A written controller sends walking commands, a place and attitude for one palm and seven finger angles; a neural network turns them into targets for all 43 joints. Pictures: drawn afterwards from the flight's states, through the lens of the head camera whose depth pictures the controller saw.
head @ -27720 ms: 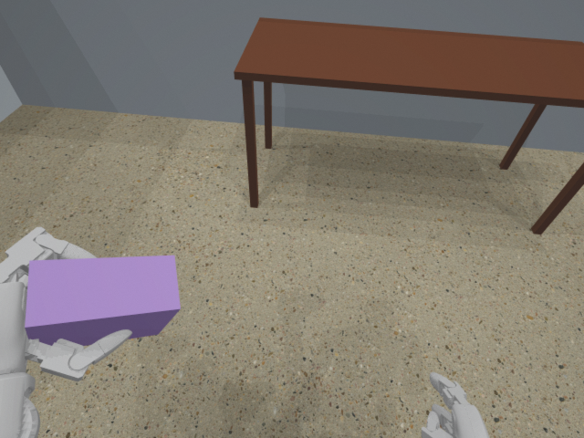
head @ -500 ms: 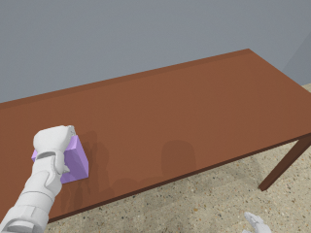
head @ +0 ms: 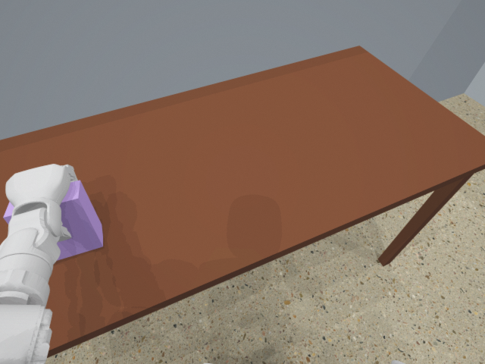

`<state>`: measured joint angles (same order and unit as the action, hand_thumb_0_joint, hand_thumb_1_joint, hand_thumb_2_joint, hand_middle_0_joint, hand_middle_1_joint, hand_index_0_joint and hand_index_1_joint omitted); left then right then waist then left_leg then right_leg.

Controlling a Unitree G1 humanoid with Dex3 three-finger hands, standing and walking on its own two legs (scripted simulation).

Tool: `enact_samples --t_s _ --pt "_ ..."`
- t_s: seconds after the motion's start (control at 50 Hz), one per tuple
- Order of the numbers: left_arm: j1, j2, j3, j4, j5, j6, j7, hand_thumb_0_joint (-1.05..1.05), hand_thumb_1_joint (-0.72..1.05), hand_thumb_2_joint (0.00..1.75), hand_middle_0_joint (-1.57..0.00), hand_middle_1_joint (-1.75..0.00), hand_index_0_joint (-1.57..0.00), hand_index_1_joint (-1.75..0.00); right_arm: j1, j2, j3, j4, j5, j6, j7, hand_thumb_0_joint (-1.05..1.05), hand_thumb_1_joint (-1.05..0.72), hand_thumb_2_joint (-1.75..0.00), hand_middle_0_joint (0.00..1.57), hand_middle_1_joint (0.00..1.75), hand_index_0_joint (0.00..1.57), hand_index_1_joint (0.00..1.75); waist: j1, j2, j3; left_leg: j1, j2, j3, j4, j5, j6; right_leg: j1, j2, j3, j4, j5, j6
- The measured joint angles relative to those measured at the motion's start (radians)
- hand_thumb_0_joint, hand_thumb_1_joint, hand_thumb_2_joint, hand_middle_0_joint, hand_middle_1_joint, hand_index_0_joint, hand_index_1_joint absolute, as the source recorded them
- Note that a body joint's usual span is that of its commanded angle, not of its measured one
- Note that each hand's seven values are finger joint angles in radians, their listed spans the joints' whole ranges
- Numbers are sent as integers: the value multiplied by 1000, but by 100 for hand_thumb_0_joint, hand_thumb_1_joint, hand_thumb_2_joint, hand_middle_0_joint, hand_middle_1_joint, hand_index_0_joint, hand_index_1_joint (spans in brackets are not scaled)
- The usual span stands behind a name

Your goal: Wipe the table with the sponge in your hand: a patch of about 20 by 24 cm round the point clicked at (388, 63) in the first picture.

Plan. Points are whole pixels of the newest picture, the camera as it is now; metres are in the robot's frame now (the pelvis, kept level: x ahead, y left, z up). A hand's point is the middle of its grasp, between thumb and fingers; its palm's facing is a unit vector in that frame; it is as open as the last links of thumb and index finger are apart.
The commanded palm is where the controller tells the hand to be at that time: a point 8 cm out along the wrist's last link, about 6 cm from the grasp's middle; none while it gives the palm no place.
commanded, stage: wipe forward along the first lane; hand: left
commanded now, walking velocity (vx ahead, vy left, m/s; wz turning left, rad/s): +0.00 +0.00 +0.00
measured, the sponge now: (64, 230) +0.35 +0.36 -0.01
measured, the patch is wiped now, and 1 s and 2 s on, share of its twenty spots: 0.20 0.25 0.35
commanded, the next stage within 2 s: slide across to the middle lane in 0.52 s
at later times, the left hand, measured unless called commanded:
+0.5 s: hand (53, 186) +0.41 +0.38 +0.04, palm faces -0.16 +0.02 -0.99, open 10.2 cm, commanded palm +0.41 +0.37 +0.07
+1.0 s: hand (57, 176) +0.44 +0.38 +0.04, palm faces -0.13 +0.04 -0.99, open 10.2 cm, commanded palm +0.44 +0.33 +0.09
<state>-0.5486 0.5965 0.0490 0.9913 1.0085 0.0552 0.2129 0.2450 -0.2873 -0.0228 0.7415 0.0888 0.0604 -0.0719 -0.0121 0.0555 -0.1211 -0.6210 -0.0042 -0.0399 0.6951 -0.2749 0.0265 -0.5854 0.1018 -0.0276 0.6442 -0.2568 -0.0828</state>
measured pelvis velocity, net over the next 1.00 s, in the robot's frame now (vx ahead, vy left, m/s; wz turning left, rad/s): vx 0.03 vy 0.05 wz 0.02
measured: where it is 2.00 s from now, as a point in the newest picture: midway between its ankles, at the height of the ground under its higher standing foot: outside the picture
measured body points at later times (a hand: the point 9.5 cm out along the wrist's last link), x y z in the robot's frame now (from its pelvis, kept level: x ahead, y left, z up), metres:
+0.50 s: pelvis +0.01 +0.03 +0.00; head +0.07 +0.03 +0.44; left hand +0.42 +0.37 +0.09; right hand +0.09 -0.24 -0.13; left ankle +0.04 +0.12 -0.72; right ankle +0.03 -0.07 -0.72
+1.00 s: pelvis +0.03 +0.05 +0.00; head +0.09 +0.06 +0.45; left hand +0.44 +0.37 +0.09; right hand +0.10 -0.21 -0.13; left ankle +0.04 +0.12 -0.72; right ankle +0.03 -0.07 -0.72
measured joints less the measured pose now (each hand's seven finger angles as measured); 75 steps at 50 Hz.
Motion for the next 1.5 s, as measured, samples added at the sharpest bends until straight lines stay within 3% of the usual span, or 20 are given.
enact_samples --t_s 0.22,0.74,1.04,1.18,1.5 --pt "-70 25 7 64 18 -8 -2 2 -61 114 -78 -127 -79 -130 8 5 7 -8 -1 5 8 1 -91 -90 20 30 20 30 -17 -5 -13 -37 -3 2 16 -8 -4 -31 -3 3 4 -6 13" --pt "-210 27 -60 138 57 28 12 2 -61 114 -77 -128 -79 -131 35 26 12 -15 -15 23 23 1 -91 -90 20 30 20 30 -38 -18 -24 -84 -30 8 27 -16 28 -63 -30 8 -5 -11 52" --pt "-199 -57 -174 96 -4 115 48 0 -59 114 -74 -132 -76 -135 23 44 -1 41 -16 14 27 1 -91 -90 20 30 20 30 -16 -18 -12 8 -55 0 -31 -13 41 34 -54 4 -59 -18 67" --pt "-221 -104 -206 94 -11 152 42 0 -58 114 -72 -134 -74 -137 -15 52 4 36 -19 22 33 1 -91 -90 20 30 20 30 -10 -20 -13 38 -60 -3 -50 -16 42 64 -59 3 -77 -23 68" --pt "-201 -177 -198 69 0 224 61 -1 -57 113 -71 -136 -73 -138 -52 51 4 26 -27 78 46 1 -91 -90 20 30 20 30 -9 -18 -19 80 -48 4 -78 -30 33 101 -47 14 -104 -31 58"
